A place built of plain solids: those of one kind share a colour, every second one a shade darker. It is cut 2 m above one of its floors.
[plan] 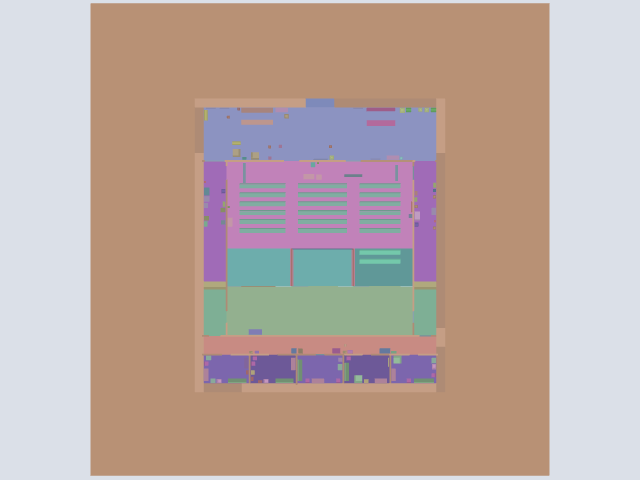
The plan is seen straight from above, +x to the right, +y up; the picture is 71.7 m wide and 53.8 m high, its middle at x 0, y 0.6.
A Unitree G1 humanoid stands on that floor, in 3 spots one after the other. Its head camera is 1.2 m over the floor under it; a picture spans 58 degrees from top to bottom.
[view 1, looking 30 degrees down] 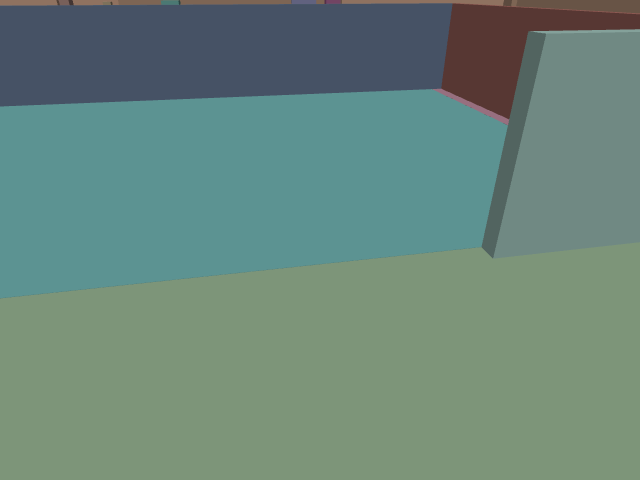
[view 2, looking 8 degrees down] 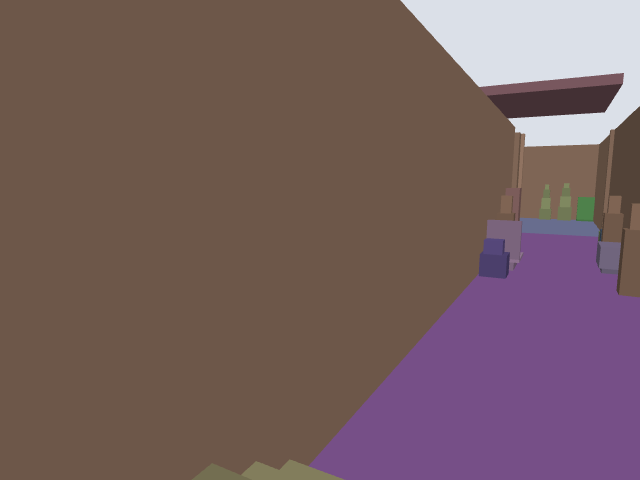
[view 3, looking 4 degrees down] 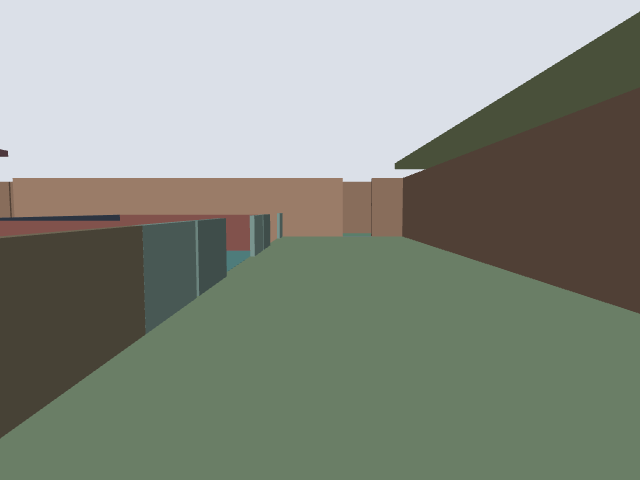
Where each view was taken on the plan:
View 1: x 0.79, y -6.36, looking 79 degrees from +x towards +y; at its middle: floor_lift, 2.40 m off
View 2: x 11.80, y -5.92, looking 119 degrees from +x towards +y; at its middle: wall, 2.56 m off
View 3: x -9.07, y -6.36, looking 0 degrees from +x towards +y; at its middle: floor_stage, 17.20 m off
